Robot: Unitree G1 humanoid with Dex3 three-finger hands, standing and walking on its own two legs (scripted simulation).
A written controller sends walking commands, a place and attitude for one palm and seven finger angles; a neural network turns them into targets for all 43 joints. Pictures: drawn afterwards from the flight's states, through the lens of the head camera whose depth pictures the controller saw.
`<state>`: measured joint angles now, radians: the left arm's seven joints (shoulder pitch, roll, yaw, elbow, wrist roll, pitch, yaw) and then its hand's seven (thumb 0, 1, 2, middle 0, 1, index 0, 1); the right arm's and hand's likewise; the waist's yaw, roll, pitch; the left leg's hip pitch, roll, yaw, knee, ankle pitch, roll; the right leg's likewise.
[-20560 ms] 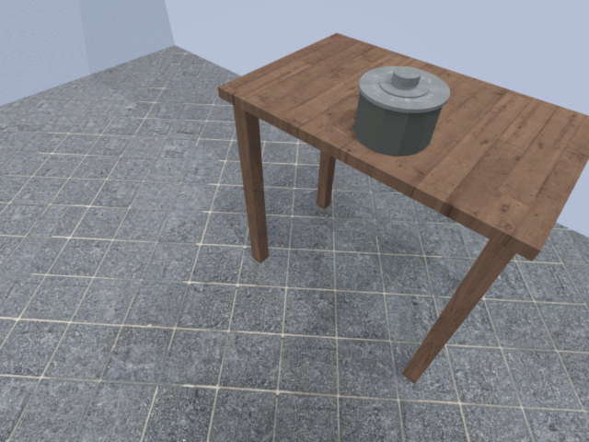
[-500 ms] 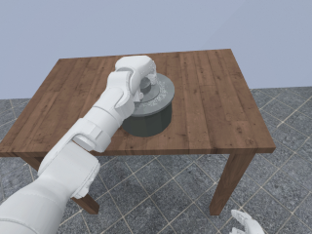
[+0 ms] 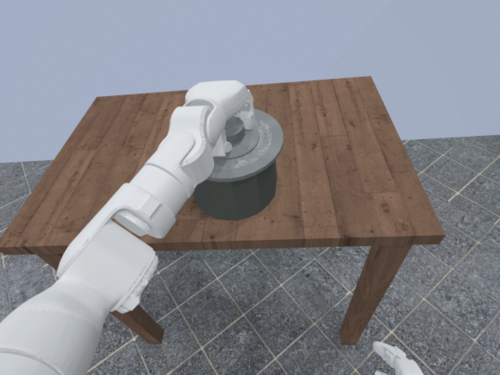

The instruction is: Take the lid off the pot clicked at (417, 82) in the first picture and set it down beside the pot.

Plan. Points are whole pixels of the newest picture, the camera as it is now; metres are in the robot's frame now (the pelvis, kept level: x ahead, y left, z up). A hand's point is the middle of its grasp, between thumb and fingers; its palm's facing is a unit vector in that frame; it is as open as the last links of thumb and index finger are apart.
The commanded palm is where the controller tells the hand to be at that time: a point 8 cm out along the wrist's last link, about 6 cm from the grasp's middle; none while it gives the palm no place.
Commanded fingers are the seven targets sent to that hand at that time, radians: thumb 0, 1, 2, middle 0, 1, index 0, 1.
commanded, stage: lift the lid straight up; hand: left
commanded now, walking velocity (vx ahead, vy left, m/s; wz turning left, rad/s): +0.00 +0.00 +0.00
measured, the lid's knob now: (228, 130) +0.48 +0.03 +0.16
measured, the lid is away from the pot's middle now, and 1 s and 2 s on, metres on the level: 0.01 0.01 0.04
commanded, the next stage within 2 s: move the lid sideways beside the pot in 1.62 s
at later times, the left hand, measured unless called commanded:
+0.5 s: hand (215, 107) +0.45 +0.04 +0.22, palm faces -0.14 -0.03 -0.99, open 8.3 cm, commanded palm +0.43 +0.06 +0.30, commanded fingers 0.00 0.37 1.32 -0.93 -0.73 -0.94 -0.77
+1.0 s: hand (201, 80) +0.45 +0.05 +0.27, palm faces -0.07 -0.03 -1.00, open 8.3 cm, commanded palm +0.43 +0.06 +0.34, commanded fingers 0.00 0.37 1.32 -0.93 -0.73 -0.94 -0.77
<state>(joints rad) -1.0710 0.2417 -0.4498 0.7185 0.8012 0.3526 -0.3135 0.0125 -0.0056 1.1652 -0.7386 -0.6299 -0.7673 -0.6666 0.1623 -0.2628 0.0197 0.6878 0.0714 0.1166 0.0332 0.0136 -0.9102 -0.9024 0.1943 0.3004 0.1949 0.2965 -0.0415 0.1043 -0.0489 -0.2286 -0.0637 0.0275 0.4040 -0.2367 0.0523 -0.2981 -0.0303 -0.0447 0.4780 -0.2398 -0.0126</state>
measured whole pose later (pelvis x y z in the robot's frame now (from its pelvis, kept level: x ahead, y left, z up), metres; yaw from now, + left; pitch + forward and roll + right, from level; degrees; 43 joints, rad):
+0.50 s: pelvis +0.00 +0.00 +0.00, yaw +0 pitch +4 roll +1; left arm -1.15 0.29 -0.41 0.70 0.81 0.36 -0.35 0.01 -0.01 1.17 -0.75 -0.63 -0.77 -0.67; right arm 0.14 -0.27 0.03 0.67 0.07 0.11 0.03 0.01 -0.91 -0.90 0.19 0.30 0.20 0.30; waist -0.04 0.10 -0.05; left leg -0.23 -0.06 0.03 0.40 -0.23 0.05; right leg -0.30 -0.03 -0.05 0.47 -0.23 -0.02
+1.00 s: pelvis -0.01 +0.00 +0.00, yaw +0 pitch +4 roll +1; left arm -1.26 0.32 -0.40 0.71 0.82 0.37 -0.40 0.01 -0.01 1.17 -0.75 -0.63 -0.77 -0.67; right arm 0.14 -0.27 0.04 0.67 0.08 0.09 0.03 0.01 -0.91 -0.90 0.19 0.30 0.20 0.30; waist -0.03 0.09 -0.05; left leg -0.24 -0.07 0.03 0.40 -0.22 0.05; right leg -0.31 -0.03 -0.04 0.48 -0.23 -0.01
